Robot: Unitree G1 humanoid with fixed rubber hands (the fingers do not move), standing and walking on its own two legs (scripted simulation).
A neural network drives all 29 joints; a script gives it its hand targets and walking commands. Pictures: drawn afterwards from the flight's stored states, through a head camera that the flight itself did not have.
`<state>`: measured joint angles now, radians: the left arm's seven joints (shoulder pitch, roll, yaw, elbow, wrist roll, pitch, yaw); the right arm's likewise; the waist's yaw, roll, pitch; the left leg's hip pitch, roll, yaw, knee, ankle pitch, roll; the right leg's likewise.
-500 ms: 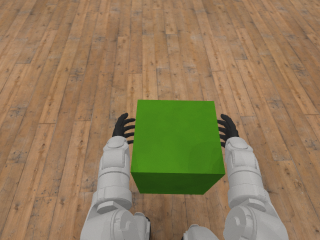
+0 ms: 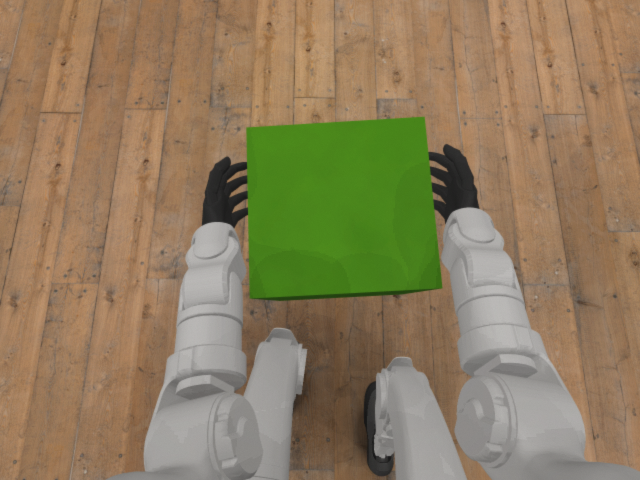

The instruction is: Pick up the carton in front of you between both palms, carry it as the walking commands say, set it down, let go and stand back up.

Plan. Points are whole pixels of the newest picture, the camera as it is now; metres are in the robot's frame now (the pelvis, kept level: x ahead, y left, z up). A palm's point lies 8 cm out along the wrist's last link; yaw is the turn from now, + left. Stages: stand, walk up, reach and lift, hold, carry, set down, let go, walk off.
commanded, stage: set down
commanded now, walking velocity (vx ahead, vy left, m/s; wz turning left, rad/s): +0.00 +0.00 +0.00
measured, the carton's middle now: (338, 226) +0.42 +0.05 -0.14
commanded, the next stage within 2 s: none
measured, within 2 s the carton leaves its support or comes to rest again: neither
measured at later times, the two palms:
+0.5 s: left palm (228, 233) +0.41 +0.23 -0.23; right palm (406, 214) +0.48 -0.06 -0.22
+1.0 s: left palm (231, 238) +0.44 +0.26 -0.37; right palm (376, 218) +0.52 -0.03 -0.37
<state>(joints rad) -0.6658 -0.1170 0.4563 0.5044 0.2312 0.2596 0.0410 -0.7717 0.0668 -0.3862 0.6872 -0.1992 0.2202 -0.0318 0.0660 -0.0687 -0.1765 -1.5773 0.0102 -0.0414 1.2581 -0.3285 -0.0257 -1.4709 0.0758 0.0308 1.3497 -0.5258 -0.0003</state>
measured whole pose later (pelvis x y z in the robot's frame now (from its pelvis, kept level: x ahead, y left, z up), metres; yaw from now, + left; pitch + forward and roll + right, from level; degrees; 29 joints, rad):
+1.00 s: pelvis -0.04 +0.00 -0.21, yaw -1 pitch +45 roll +0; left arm -1.25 0.14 0.47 0.76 0.09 0.27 0.07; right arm -1.43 -0.20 -0.15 1.00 -0.04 0.23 -0.15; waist 0.18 -0.07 0.19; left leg -2.34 0.01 -0.05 1.95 -0.39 -0.05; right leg -2.22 0.12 0.01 2.09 -0.65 0.02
